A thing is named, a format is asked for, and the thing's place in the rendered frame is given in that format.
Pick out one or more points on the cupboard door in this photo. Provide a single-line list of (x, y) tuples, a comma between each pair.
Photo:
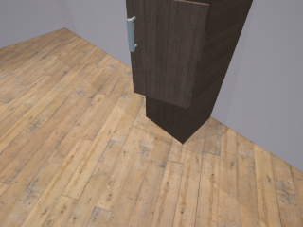
[(168, 34)]

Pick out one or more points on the handle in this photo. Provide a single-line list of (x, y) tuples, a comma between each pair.
[(130, 32)]

